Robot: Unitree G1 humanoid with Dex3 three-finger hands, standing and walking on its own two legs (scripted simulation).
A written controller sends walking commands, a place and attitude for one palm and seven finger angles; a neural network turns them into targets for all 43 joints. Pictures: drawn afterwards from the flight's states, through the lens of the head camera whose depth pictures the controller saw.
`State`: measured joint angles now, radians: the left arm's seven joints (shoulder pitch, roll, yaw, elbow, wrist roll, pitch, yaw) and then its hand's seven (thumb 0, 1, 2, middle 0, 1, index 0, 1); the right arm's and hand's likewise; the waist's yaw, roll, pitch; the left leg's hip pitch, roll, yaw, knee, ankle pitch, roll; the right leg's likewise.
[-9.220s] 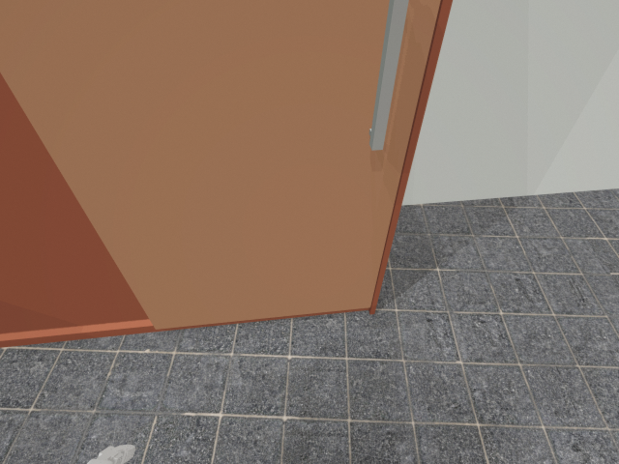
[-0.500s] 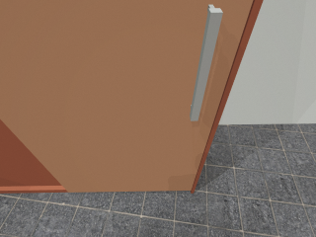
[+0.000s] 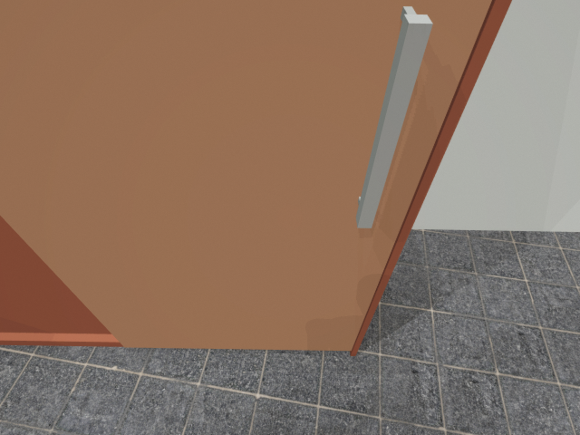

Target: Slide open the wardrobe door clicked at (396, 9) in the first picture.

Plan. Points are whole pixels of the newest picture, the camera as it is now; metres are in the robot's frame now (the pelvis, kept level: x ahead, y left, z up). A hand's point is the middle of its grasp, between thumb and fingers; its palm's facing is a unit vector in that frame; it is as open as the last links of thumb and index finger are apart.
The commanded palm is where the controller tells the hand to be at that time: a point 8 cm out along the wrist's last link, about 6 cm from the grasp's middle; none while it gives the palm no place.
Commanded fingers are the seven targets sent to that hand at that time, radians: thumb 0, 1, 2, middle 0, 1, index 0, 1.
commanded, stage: come to a stop and stand still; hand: right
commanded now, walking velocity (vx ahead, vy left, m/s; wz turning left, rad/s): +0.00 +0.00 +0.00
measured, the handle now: (381, 138) +0.47 -0.10 +0.18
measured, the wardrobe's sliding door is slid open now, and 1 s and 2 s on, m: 0.00 0.00 0.00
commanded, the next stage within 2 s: look again from close up in 0.42 s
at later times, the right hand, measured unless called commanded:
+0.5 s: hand out of the picture +0.00 -0.15 -0.18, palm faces +0.06 +0.98 -0.19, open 7.3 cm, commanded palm none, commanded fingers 0.00 -0.90 -0.90 0.20 0.30 0.20 0.30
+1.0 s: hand out of the picture +0.00 -0.16 -0.17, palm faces +0.03 +0.97 -0.23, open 7.3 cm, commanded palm none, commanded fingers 0.00 -0.90 -0.90 0.20 0.30 0.20 0.30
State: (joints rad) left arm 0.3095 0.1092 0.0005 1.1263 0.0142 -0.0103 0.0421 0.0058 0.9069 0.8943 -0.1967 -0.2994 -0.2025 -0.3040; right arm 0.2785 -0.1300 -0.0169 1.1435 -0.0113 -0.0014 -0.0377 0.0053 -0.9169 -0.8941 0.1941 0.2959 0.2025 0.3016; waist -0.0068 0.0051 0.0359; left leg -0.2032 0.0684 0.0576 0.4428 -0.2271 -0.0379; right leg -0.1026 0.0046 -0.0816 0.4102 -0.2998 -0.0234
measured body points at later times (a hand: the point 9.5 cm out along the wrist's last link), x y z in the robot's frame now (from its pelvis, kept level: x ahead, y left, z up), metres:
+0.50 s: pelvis +0.00 +0.02 +0.00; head +0.02 +0.02 +0.45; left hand -0.01 +0.24 -0.16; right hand +0.00 -0.20 -0.16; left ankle +0.00 +0.14 -0.74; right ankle -0.05 -0.10 -0.74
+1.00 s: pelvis -0.02 +0.02 +0.00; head -0.01 +0.04 +0.45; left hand -0.01 +0.24 -0.17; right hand +0.00 -0.21 -0.15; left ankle +0.00 +0.14 -0.74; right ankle -0.05 -0.10 -0.74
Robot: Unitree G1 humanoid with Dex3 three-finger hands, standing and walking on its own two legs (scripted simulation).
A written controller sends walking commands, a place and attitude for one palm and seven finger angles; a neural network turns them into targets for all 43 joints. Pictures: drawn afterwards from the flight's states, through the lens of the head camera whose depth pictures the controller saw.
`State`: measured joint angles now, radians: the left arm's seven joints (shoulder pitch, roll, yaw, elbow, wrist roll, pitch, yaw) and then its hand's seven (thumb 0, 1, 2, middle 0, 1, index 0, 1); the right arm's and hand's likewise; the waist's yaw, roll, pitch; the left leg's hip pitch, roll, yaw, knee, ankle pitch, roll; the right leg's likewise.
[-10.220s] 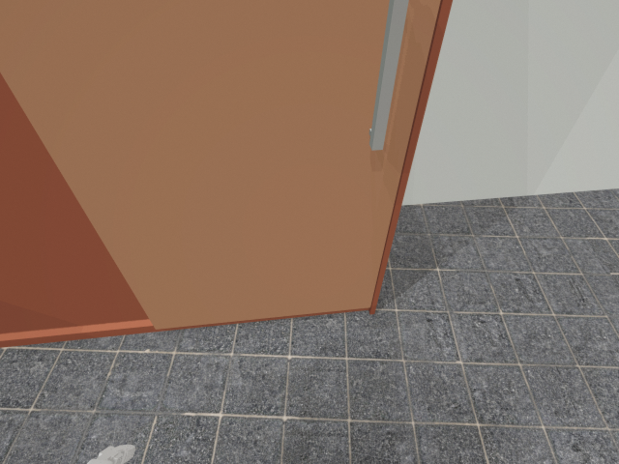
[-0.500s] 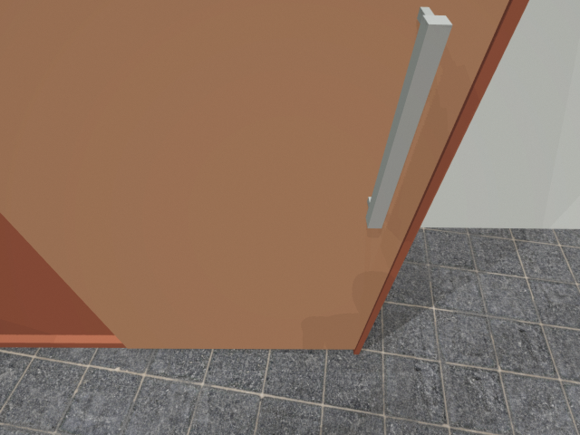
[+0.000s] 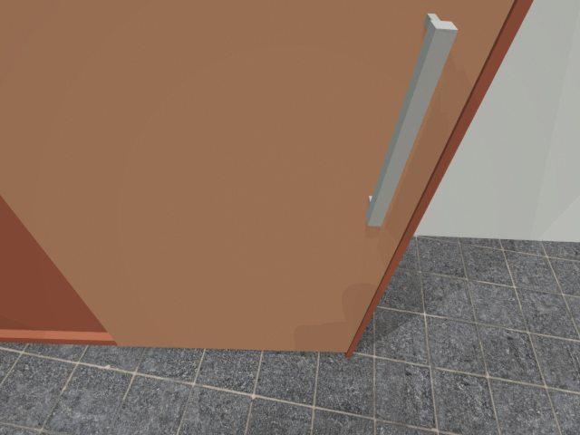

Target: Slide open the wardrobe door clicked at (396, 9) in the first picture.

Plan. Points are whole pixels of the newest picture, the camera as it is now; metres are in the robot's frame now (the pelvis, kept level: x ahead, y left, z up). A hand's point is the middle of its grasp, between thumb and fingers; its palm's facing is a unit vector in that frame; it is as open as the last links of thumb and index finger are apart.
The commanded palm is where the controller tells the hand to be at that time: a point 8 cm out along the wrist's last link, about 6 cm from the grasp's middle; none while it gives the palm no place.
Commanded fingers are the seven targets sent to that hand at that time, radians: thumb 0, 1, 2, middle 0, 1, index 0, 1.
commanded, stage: look again from close up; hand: right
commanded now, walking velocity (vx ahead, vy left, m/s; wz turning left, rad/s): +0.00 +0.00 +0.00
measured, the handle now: (397, 138) +0.49 -0.12 +0.18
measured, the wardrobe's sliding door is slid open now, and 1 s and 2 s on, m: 0.00 0.00 0.00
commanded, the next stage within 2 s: raise the hand with hooked fingers in 0.50 s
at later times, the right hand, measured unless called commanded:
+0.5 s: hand out of the picture +0.00 -0.16 -0.17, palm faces +0.04 +0.98 -0.19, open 7.3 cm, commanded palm none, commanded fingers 0.00 -0.90 -0.90 0.20 0.30 0.20 0.30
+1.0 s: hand (424, 417) +0.17 -0.15 +0.00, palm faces -0.06 +1.00 -0.01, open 8.4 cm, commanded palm +0.13 -0.23 +0.00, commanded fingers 0.00 -0.41 -0.69 0.23 0.62 0.23 0.62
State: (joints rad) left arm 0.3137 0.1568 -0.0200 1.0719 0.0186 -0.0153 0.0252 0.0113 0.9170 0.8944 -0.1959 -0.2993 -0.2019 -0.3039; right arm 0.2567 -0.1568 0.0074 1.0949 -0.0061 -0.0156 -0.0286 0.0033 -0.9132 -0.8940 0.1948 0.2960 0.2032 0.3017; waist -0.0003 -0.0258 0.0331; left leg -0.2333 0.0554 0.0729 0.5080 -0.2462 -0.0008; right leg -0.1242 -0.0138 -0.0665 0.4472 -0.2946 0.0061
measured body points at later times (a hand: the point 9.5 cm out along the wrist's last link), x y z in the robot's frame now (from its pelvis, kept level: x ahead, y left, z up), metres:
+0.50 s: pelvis +0.00 +0.01 +0.00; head +0.02 +0.02 +0.45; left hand -0.01 +0.22 -0.16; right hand +0.00 -0.21 -0.16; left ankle +0.02 +0.12 -0.74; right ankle -0.03 -0.12 -0.74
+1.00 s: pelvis -0.01 +0.01 -0.04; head +0.00 +0.00 +0.41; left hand +0.21 +0.27 -0.05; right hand +0.16 -0.21 +0.00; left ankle +0.02 +0.12 -0.74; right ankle -0.03 -0.12 -0.74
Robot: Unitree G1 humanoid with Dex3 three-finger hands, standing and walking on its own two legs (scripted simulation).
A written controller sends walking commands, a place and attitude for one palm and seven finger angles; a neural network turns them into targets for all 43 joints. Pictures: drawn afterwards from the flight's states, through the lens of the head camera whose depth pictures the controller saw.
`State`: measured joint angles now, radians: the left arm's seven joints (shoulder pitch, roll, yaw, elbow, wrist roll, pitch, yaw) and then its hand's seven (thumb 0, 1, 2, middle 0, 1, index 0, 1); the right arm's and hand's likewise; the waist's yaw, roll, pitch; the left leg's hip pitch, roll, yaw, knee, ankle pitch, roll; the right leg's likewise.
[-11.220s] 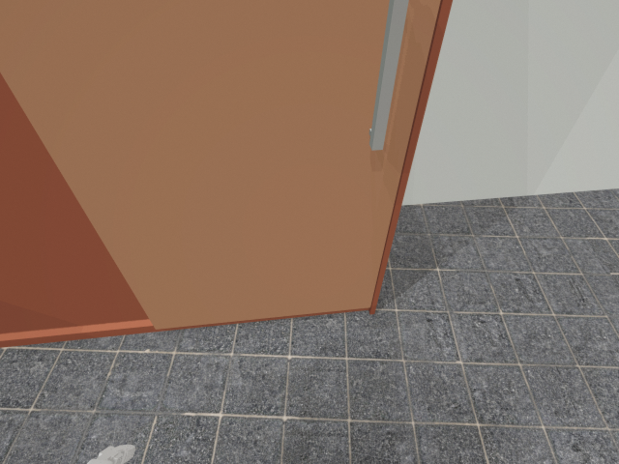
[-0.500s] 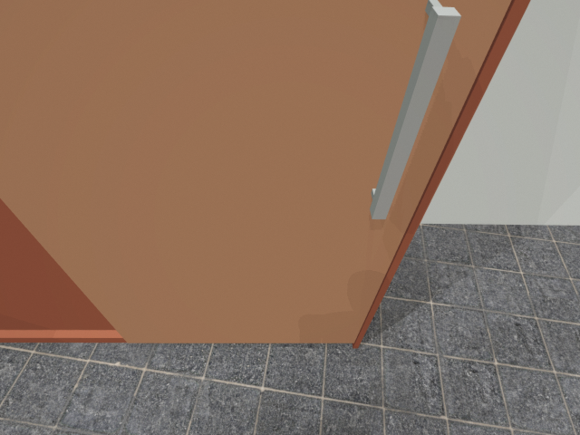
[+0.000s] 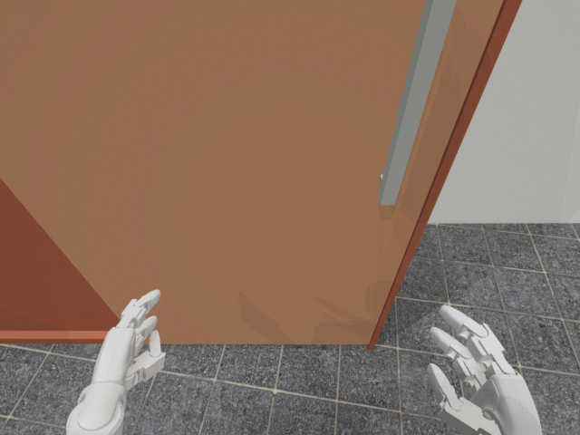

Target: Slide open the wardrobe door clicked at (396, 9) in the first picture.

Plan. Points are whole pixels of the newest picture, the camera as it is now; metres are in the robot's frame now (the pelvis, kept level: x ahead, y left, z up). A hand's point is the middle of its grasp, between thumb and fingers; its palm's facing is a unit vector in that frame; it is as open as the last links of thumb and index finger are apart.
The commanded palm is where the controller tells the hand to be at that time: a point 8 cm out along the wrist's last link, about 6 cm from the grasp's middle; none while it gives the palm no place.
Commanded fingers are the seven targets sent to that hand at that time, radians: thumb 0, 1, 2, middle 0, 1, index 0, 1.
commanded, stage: raise the hand with hooked fingers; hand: right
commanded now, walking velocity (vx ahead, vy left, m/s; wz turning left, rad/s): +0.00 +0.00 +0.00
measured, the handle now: (406, 107) +0.50 -0.13 +0.21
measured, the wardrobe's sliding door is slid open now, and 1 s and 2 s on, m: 0.00 0.00 0.00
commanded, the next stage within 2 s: move the hooked fingers beside the handle in 1.70 s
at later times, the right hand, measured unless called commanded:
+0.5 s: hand (547, 338) +0.22 -0.25 +0.12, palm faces +0.08 +0.99 -0.09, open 11.4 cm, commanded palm +0.18 -0.29 +0.12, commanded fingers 0.00 0.17 -0.44 0.28 0.99 0.28 0.99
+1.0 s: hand out of the picture +0.26 -0.29 +0.20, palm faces +0.08 +0.99 -0.11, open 13.8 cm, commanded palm +0.22 -0.33 +0.21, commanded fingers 0.00 0.50 -0.30 0.30 1.20 0.30 1.20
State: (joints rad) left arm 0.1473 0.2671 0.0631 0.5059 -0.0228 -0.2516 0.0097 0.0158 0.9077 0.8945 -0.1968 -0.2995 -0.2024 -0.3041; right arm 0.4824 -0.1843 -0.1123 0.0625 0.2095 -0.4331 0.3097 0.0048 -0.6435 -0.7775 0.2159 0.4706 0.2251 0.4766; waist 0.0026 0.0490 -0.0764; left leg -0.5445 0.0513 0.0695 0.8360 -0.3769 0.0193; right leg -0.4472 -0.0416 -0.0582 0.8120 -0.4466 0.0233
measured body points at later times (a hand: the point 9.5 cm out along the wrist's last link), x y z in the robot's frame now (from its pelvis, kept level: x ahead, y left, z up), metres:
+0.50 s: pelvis +0.01 -0.02 +0.01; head +0.02 -0.01 +0.46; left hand +0.16 +0.20 -0.07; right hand +0.21 -0.30 +0.12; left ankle +0.03 +0.11 -0.70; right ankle -0.02 -0.13 -0.70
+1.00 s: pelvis +0.01 -0.01 +0.03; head -0.01 +0.01 +0.48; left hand +0.22 +0.19 -0.02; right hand +0.25 -0.35 +0.21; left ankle +0.03 +0.11 -0.70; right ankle -0.02 -0.13 -0.70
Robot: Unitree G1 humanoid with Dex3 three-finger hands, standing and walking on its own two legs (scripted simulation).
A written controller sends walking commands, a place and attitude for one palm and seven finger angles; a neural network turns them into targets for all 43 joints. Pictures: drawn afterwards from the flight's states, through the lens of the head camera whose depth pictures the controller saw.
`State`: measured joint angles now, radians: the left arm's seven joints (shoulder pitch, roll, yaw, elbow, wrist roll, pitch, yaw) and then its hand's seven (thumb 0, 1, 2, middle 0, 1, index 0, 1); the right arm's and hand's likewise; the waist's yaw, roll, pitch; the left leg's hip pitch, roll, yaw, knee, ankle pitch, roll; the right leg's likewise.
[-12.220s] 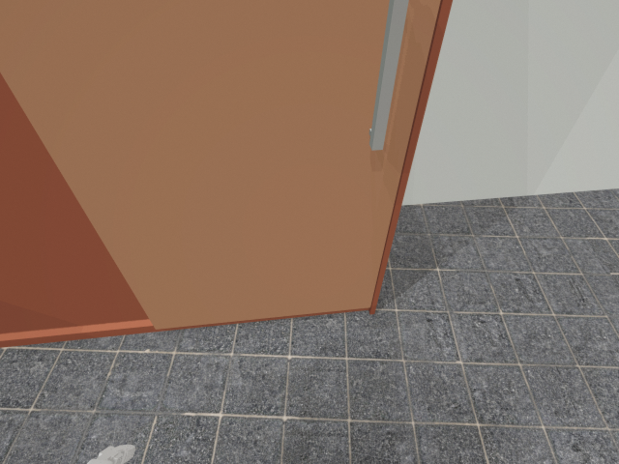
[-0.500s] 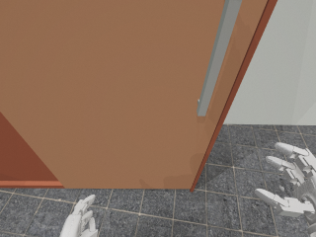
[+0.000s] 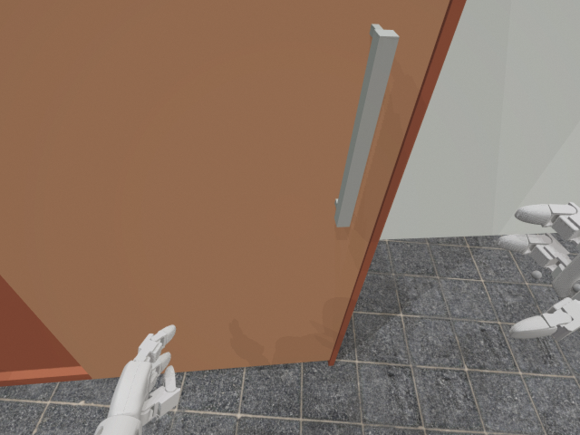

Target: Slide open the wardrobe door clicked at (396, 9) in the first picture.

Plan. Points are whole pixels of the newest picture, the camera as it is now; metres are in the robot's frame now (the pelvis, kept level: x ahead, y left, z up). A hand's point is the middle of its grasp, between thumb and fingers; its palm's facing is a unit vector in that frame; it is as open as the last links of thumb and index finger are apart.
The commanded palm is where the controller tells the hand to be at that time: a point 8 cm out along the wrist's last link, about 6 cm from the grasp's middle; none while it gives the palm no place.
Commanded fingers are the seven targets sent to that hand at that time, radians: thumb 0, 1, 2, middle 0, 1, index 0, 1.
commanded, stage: raise the hand with hooked fingers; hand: right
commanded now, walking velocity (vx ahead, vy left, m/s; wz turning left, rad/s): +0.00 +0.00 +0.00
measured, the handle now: (356, 140) +0.50 -0.10 +0.18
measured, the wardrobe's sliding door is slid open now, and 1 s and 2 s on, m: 0.00 0.00 0.00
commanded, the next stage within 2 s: move the hooked fingers beside the handle in 0.70 s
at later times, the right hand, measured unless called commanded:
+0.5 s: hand (533, 242) +0.28 -0.26 +0.20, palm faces -0.01 +1.00 -0.09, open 13.9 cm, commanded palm +0.25 -0.31 +0.21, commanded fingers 0.00 0.50 -0.30 0.30 1.20 0.30 1.20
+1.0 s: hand (535, 236) +0.29 -0.27 +0.20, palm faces +0.03 +1.00 -0.09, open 14.0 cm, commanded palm +0.26 -0.30 +0.21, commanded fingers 0.00 0.50 -0.30 0.30 1.20 0.30 1.20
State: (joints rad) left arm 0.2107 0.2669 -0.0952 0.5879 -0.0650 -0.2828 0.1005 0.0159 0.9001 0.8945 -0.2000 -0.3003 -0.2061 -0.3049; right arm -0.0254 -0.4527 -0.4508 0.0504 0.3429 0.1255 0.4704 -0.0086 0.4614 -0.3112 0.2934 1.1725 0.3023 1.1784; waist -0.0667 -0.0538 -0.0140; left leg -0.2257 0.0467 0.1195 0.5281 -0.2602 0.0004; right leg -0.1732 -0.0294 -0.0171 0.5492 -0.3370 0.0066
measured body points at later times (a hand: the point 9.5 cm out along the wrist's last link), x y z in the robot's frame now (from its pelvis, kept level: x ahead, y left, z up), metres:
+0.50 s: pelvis +0.00 +0.01 +0.00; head -0.02 +0.02 +0.45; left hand +0.18 +0.25 -0.06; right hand +0.27 -0.32 +0.20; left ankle +0.02 +0.12 -0.73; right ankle -0.02 -0.12 -0.73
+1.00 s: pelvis +0.00 +0.00 +0.00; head -0.02 +0.02 +0.45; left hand +0.19 +0.22 -0.06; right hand +0.28 -0.32 +0.20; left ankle +0.02 +0.12 -0.73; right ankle -0.02 -0.12 -0.73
